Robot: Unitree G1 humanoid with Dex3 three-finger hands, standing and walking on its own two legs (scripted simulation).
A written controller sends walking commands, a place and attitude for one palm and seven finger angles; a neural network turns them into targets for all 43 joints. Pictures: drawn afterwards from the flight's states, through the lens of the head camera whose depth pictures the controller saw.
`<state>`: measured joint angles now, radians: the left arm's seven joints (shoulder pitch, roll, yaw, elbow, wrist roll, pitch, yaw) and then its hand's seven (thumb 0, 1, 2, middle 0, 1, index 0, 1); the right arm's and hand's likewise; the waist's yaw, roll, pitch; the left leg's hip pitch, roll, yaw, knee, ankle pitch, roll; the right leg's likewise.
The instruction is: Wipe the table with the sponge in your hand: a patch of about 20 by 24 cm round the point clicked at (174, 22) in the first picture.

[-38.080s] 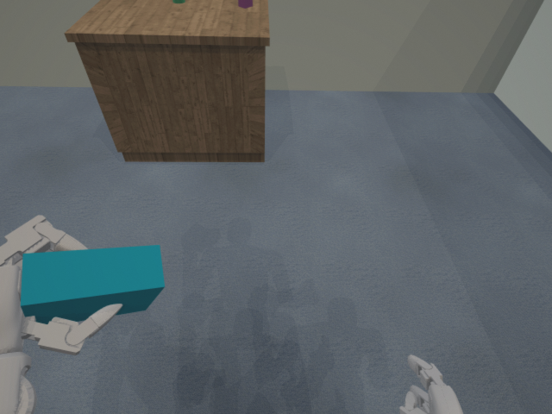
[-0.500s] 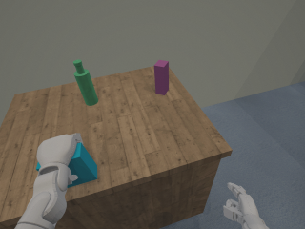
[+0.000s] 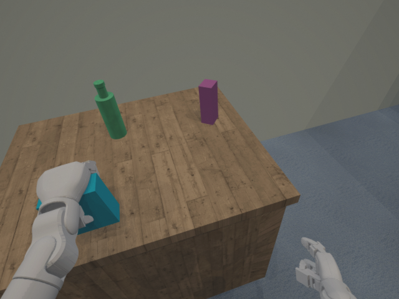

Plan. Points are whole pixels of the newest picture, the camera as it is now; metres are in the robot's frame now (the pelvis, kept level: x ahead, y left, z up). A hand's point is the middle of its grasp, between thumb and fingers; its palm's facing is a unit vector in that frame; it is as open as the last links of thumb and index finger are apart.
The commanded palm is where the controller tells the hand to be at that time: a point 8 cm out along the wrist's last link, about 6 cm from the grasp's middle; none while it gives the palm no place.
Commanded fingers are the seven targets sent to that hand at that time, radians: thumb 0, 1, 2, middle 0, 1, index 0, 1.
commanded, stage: lift the sponge slowly off the table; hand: left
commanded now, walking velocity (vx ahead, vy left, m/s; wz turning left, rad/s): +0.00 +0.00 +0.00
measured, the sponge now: (87, 211) +0.26 +0.29 +0.05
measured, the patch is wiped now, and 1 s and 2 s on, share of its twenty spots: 1.00 1.00 1.00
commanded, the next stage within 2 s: bring the sponge back beside the body in 0.52 s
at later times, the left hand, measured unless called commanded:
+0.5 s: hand (75, 184) +0.27 +0.29 +0.13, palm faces +0.09 -0.08 -0.99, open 9.1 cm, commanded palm +0.24 +0.29 +0.19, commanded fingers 0.00 0.10 1.30 -1.20 -1.60 -1.20 -1.60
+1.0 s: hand (73, 194) +0.25 +0.29 +0.12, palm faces +0.07 -0.10 -0.99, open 9.1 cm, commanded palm +0.21 +0.28 +0.18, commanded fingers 0.00 0.10 1.30 -1.20 -1.60 -1.20 -1.60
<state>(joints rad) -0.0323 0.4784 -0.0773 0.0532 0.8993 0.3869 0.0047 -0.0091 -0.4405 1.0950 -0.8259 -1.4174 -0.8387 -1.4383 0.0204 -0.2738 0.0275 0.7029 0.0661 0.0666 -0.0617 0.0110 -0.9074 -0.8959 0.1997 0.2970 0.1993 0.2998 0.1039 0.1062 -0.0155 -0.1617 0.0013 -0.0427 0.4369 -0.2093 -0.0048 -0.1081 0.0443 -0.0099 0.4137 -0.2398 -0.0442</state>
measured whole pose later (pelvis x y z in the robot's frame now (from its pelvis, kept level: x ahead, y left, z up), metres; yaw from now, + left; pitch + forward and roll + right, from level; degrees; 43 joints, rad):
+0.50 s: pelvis +0.00 +0.01 +0.00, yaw +0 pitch -4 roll +0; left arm -0.10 0.49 -0.11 -0.03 0.90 0.45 -0.05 -0.01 -0.44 1.09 -0.83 -1.42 -0.84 -1.44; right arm -0.02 -0.26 0.06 0.70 0.07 0.08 -0.05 0.01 -0.91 -0.90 0.20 0.30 0.20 0.30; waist 0.12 0.12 -0.02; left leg -0.15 -0.01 -0.04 0.41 -0.19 0.00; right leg -0.10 0.03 -0.01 0.40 -0.23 -0.03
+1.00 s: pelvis +0.00 +0.00 +0.00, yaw +0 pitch -4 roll +0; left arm 0.00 0.50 -0.08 -0.11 0.89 0.47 -0.06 -0.01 -0.44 1.09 -0.83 -1.42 -0.84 -1.44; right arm -0.01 -0.27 0.05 0.69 0.06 0.08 -0.05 0.01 -0.91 -0.90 0.20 0.30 0.20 0.30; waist 0.12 0.11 -0.01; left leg -0.16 -0.01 -0.04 0.42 -0.20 0.00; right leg -0.11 0.04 0.00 0.41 -0.24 -0.04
